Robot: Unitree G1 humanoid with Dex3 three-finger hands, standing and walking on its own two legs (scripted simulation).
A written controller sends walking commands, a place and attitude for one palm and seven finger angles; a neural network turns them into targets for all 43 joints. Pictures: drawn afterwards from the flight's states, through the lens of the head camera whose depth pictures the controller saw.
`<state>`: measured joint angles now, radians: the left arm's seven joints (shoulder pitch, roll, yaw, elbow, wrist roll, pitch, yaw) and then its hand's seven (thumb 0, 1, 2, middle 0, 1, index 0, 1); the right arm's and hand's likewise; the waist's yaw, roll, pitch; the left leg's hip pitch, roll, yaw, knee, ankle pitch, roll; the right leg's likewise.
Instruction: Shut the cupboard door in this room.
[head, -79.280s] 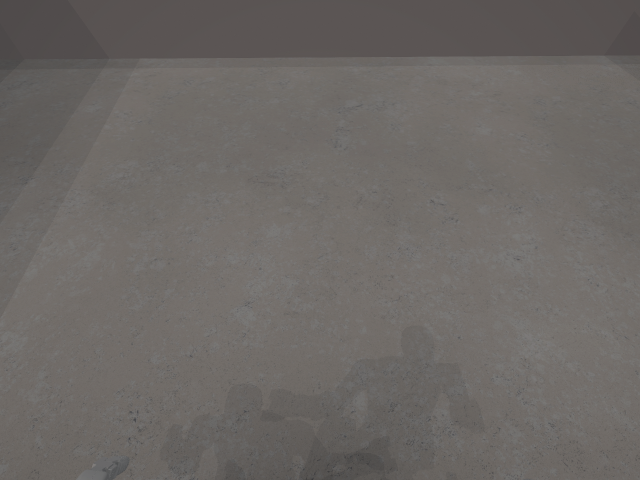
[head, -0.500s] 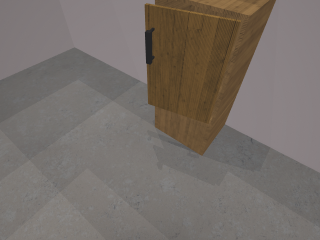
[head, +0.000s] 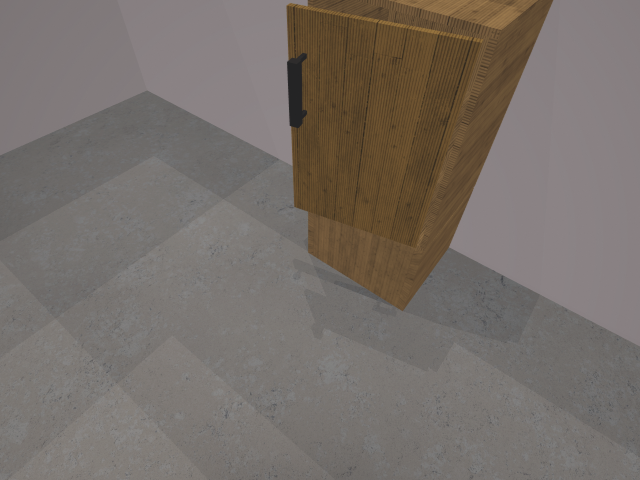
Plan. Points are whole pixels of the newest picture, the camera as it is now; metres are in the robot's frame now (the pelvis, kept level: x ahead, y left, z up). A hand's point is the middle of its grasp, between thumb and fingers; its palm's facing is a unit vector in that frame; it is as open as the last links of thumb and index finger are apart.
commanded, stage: walk to a spot facing it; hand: left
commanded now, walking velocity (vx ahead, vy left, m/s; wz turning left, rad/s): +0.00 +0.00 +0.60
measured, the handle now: (299, 90) +0.93 +0.10 +0.02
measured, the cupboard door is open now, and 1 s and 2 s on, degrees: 13 13 13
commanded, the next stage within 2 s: turn to face it in 1.78 s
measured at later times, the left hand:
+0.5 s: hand out of the picture +0.02 +0.25 -0.19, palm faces +0.27 -0.94 -0.23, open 7.4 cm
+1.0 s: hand out of the picture -0.02 +0.18 -0.15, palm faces +0.52 -0.79 -0.32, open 7.4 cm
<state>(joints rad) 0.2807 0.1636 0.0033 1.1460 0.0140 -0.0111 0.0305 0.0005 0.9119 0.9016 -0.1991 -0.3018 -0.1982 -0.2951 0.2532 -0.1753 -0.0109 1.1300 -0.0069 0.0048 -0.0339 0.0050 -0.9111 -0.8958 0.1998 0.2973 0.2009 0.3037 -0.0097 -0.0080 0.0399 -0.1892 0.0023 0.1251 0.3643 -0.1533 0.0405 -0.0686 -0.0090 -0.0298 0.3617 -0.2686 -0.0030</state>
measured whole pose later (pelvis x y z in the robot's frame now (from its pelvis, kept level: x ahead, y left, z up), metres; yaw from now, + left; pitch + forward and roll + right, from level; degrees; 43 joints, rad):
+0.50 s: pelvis -0.01 +0.03 -0.02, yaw +15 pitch +1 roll -2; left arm 0.15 0.22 0.08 0.96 0.03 0.06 0.02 0.00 0.91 0.90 -0.20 -0.30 -0.20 -0.30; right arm 0.21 -0.20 -0.05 0.95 -0.03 0.04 -0.02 0.01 -0.91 -0.90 0.20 0.30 0.20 0.30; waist -0.03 -0.02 0.11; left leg -0.36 -0.04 0.03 0.59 -0.24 0.08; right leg -0.45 -0.07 -0.02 1.12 -0.44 0.05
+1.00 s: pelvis +0.03 -0.04 -0.01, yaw +34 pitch +1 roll +2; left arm 0.19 0.18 0.04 0.89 0.02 0.02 0.04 0.00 0.91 0.90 -0.20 -0.30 -0.20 -0.30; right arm 0.19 -0.27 -0.11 0.91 -0.02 0.08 0.01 0.01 -0.91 -0.90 0.20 0.30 0.20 0.30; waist -0.03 0.05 0.10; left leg -0.56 -0.06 -0.05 1.14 -0.42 -0.06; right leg -0.23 -0.04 -0.05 0.51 -0.31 -0.02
